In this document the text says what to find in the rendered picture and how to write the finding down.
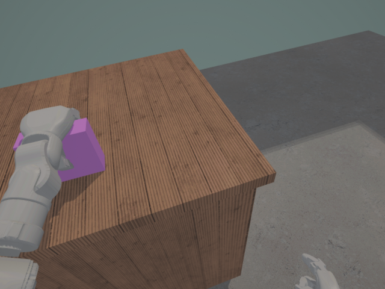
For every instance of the robot left hand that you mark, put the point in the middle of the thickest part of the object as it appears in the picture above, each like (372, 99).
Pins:
(56, 120)

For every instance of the sponge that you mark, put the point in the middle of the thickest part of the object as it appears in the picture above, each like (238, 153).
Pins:
(82, 148)

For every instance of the robot right hand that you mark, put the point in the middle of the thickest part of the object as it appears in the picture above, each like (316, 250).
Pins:
(324, 278)

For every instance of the left robot upper arm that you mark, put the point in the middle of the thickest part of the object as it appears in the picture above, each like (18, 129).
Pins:
(17, 273)

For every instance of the robot left forearm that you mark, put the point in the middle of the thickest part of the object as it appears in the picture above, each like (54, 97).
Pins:
(31, 188)

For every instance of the table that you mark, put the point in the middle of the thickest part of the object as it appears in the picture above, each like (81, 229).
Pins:
(172, 209)

